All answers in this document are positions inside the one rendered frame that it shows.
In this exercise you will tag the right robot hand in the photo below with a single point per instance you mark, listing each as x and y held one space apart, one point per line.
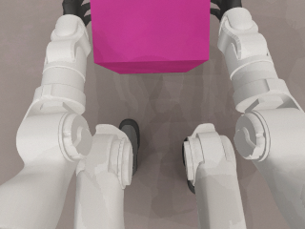
224 5

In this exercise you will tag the robot right forearm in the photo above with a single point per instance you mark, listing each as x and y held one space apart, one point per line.
250 66

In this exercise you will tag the robot right shin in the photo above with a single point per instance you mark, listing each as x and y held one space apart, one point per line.
226 143

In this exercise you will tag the left robot foot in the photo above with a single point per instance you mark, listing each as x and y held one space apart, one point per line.
131 129

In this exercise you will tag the robot left forearm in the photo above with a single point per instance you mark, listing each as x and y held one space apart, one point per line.
64 72

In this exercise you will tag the robot left upper arm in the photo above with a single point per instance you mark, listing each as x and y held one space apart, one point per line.
51 146

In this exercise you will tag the carton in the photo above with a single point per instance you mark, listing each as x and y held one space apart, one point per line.
150 36

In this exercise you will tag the robot right upper arm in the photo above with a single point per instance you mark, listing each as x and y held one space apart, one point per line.
274 140

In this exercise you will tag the left robot hand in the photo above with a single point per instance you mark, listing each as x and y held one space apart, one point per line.
74 7

